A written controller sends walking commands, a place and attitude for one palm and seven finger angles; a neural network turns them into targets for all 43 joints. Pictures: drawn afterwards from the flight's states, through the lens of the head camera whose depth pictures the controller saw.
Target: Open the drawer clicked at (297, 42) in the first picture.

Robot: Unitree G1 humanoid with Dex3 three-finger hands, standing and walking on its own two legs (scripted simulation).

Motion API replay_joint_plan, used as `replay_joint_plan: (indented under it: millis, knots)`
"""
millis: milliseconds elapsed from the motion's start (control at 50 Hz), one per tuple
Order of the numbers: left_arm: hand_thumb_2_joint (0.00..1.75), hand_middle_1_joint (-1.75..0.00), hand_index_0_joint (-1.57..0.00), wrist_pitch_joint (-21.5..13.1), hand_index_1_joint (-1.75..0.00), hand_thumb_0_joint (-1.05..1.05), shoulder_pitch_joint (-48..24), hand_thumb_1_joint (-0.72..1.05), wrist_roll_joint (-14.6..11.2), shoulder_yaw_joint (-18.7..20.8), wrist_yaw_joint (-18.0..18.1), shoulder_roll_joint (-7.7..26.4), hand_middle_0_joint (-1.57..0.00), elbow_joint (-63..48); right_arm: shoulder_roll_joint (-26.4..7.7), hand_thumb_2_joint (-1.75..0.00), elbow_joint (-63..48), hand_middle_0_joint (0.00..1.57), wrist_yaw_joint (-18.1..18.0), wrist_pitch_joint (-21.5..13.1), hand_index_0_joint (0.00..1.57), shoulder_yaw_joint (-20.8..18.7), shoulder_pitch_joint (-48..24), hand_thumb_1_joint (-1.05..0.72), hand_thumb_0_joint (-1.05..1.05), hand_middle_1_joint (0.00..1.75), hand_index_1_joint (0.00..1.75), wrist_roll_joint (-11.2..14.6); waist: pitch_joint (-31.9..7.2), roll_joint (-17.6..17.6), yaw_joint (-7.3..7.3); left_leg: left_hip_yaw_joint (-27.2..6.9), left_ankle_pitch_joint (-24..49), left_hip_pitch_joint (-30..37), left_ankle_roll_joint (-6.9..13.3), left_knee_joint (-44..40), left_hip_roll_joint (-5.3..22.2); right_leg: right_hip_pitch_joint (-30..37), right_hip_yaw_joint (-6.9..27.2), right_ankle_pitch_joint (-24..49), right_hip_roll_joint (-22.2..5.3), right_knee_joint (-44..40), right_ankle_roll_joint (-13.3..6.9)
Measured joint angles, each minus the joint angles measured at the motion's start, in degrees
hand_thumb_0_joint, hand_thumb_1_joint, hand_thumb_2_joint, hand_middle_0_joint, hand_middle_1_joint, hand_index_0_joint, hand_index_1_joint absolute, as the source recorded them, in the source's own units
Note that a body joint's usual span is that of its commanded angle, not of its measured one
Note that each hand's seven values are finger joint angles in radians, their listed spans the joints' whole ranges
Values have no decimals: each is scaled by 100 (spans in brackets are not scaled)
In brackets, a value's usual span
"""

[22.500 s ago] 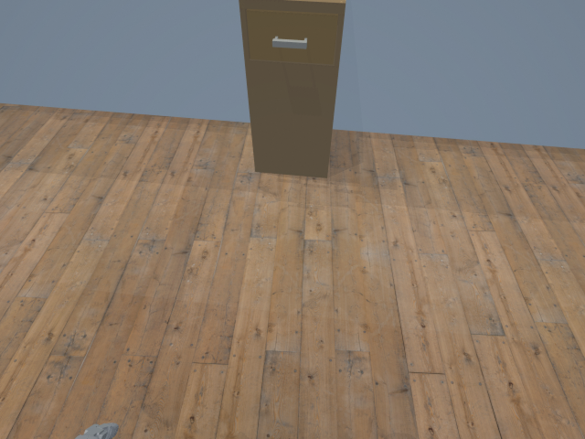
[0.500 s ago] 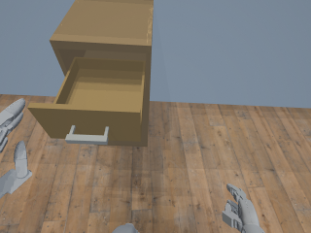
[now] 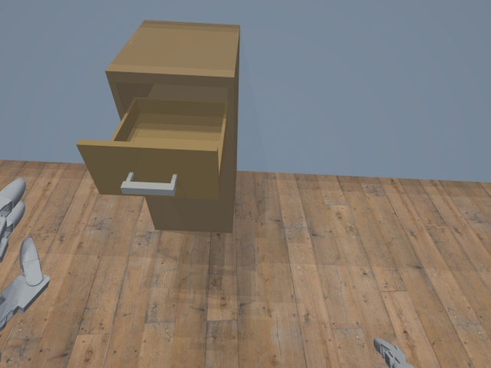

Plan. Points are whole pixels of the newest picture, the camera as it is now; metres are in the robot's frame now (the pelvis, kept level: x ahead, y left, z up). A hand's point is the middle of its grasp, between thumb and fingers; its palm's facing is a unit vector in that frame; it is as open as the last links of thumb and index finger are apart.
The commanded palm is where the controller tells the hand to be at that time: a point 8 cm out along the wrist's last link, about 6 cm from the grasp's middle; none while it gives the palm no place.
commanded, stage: stop stepping back and stand still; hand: left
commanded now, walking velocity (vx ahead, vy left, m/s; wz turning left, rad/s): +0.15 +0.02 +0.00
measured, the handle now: (150, 182) +0.56 +0.26 -0.08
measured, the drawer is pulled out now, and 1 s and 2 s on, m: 0.30 0.30 0.30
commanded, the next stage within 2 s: let the arm hang, fingers relaxed in 0.74 s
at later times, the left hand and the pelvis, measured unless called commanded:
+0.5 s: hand out of the picture +0.13 +0.25 +0.16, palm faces +0.42 -0.79 -0.44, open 7.5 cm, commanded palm +0.07 +0.29 +0.18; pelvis -0.04 +0.01 +0.00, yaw +3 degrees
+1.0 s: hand out of the picture +0.14 +0.27 -0.06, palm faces +0.14 -0.91 -0.39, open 7.4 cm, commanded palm none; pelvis -0.03 +0.02 +0.00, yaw +4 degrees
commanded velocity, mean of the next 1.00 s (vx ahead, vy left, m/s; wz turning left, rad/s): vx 0.04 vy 0.01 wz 0.00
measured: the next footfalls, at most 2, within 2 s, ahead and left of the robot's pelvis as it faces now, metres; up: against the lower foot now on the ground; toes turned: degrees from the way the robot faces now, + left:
left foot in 0.04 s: +0.02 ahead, +0.12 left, +0.00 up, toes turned +5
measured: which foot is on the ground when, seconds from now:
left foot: up 0.00-0.02, down 0.04-1.00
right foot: down 0.00-1.00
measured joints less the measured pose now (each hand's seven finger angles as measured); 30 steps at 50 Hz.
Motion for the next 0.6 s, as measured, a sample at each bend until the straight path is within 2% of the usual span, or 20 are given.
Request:
replay_joint_plan:
  millis: [40, 80, 120, 160, 200, 240, 280, 340, 380, 420, 460, 520, 540, 600]
  knots:
    - [89, -30, -21, -8, -30, 2, -10, 88, 11, -89, 51, -46, -21, -102, -139, -90, -94, 21, -44, -181, 20, -60, 83, -91, 2, 30, 30, -39, 62, 104, -72, -49, 357, 549, 65, -1189, 109, -170, -119, -55, 5, 239, 34]
    - [89, -30, -21, -21, -30, 2, -42, 88, 39, -68, 67, 80, -21, -173, -79, -90, -98, 20, -50, -250, 20, -107, 34, -91, 2, 30, 30, -45, 266, -66, -50, -14, 627, 551, -170, -1126, -7, -265, 27, -536, -51, 639, 88]
    - [89, -30, -21, -38, -30, 2, 75, 88, 54, 21, 58, 238, -21, -247, -17, -90, -135, 20, -24, -301, 20, -85, 41, -91, 2, 30, 30, -29, 296, -72, -50, -21, 636, 542, -291, -1049, -14, -233, 62, -881, 34, 804, 117]
    - [89, -30, -21, -111, -30, 2, 130, 88, 52, 120, 48, 385, -21, -293, 18, -90, -159, 20, 6, -346, 20, -46, 31, -91, 2, 30, 30, 5, 328, 35, -48, -91, 554, 476, -325, -849, 41, -42, 21, -455, 148, 475, 61]
    - [89, -30, -21, -228, -30, 2, 57, 88, 44, 166, 20, 438, -22, -238, 33, -90, -119, 20, 38, -314, 20, -34, -44, -91, 2, 30, 30, 32, 363, 156, -7, -172, 141, 303, -184, -399, 68, -8, -44, -15, 217, 387, -82]
    - [89, -30, -21, -326, -30, 2, -61, 88, 25, 144, -11, 361, -22, -94, 54, -90, -34, 20, 74, -212, 20, -47, -141, -91, 2, 30, 30, 37, 335, 177, 61, -174, -109, -33, -106, 448, -21, -23, -39, -5, 218, 340, -184]
    - [89, -30, -21, -351, -30, 2, -147, 88, 15, 86, -32, 197, -22, 79, 68, -90, 15, 20, 98, -118, 20, -33, -215, -91, 2, 30, 30, 19, 286, 149, 88, -69, -56, -217, -66, 823, -77, -5, -8, 57, 187, 202, -193]
    - [89, -30, -21, -256, -30, 2, -127, 88, 38, -34, 7, 25, -21, 173, 103, -90, -39, 20, 66, -82, 20, 35, -229, -91, 2, 30, 30, -9, 212, 50, 81, 162, 29, 53, 18, -64, -62, 30, 12, 158, 135, 33, -150]
    - [89, -30, -21, -199, -30, 2, -78, 88, 40, -144, 49, -43, -21, 66, 62, -90, -179, 20, 25, -141, 20, 55, -205, -91, 2, 30, 30, -54, 232, 112, 53, 129, 251, 339, 58, -949, -4, -10, -59, 8, 177, 125, -99]
    - [89, -30, -21, -159, -30, 2, -94, 88, 51, -193, 77, -4, -21, -32, 97, -90, -254, 20, 12, -177, 20, 49, -230, -91, 2, 30, 30, -77, 346, 56, 82, 143, 875, 353, -16, -1001, -19, -83, 40, -473, 194, 457, 14]
    - [89, -30, -21, -118, -30, 2, -85, 88, 83, -152, 91, 106, -22, -87, 174, -90, -283, 20, 20, -209, 20, 72, -211, -91, 2, 30, 30, -59, 344, 12, 96, 137, 902, 372, -65, -1006, -47, -129, 158, -792, 227, 828, 97]
    - [89, -30, -21, -116, -30, 2, -64, 88, 60, 4, 121, 276, -22, -162, 266, -90, -308, 20, 64, -284, 20, 166, -181, -91, 2, 30, 30, -25, 319, -31, 98, 85, 837, 341, -134, -965, -99, 210, 241, -453, 229, 288, 145]
    - [89, -30, -21, -137, -30, 2, -96, 88, 42, 41, 122, 275, -22, -159, 274, -90, -286, 20, 82, -293, 20, 194, -230, -91, 2, 30, 30, -22, 362, -14, 124, 87, 805, 325, -150, -911, -85, 255, 253, -94, 251, 142, 87]
    - [89, -30, -21, -174, -30, 2, -196, 88, -24, -7, 86, 132, -21, -55, 248, -90, -185, 20, 144, -259, 20, 218, -361, -91, 2, 30, 30, -20, 452, 156, 135, 26, 813, 359, -174, -946, 2, 357, 195, 32, 349, -30, -38]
